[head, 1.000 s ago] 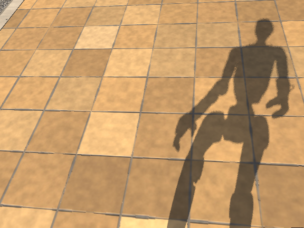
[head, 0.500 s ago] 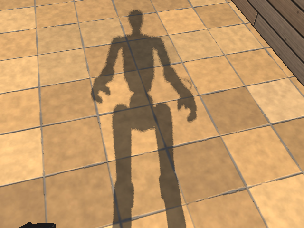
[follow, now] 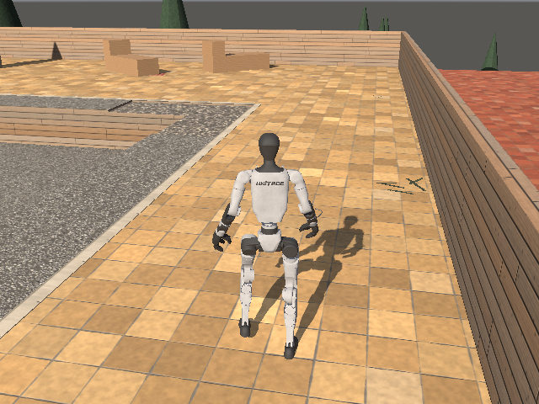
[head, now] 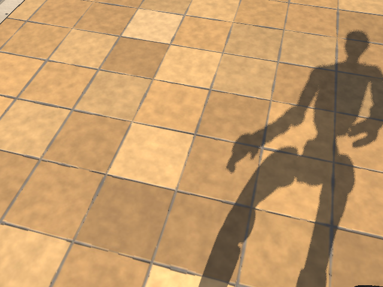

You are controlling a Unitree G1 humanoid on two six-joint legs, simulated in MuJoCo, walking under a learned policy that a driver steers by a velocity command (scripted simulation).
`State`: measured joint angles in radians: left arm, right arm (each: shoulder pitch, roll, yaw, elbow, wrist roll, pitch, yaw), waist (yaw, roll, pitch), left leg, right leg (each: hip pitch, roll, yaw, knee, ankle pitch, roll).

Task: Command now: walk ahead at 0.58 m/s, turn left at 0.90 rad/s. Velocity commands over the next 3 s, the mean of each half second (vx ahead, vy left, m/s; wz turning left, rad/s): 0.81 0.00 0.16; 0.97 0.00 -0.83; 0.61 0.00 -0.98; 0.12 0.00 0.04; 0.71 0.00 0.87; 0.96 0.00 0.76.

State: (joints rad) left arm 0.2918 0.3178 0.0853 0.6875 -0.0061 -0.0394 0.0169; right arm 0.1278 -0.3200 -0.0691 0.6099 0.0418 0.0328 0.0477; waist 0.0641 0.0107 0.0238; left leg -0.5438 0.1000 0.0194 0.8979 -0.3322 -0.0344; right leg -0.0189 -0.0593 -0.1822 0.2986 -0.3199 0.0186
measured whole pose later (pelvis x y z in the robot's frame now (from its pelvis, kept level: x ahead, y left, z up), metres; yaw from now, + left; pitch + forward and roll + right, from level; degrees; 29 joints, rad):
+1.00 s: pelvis +0.77 +0.17 -0.02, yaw -24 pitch +3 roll +0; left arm 0.44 0.35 0.09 0.84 0.01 -0.07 -0.02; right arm -0.03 -0.28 0.06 0.56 -0.03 -0.07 0.01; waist 0.14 0.00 0.02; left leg -0.57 0.06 -0.08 0.51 -0.06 -0.03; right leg 0.07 0.14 0.29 0.43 -0.47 -0.13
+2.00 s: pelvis +1.27 -0.01 +0.00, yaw -48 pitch +2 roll -2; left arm 0.10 0.29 0.06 0.68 0.00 0.01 0.02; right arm 0.29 -0.30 -0.05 0.63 0.02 -0.01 -0.01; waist -0.04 0.00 0.02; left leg -0.36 -0.05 -0.12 0.54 -0.21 0.04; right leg -0.47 0.10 0.09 1.00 -0.45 0.03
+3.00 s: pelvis +1.89 -0.16 -0.02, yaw +0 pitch +2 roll +1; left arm 0.06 0.27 -0.02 0.61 0.03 -0.06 -0.04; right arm 0.43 -0.34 -0.05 0.81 0.00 -0.09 0.02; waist -0.08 0.01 0.03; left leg 0.20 -0.15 -0.16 0.16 -0.37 0.13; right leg -0.69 -0.09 -0.04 0.58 0.09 -0.04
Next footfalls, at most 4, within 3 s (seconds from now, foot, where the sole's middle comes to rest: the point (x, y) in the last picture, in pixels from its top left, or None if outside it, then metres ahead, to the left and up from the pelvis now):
0.14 left None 0.15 0.17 -0.78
0.62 right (174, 249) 0.58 0.14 -0.78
1.02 left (158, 149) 1.03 0.25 -0.78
1.42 right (240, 124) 1.19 -0.11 -0.78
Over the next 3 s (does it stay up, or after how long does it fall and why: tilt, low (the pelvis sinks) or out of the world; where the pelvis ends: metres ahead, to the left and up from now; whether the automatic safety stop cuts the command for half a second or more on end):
stays up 1.89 -0.16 -0.02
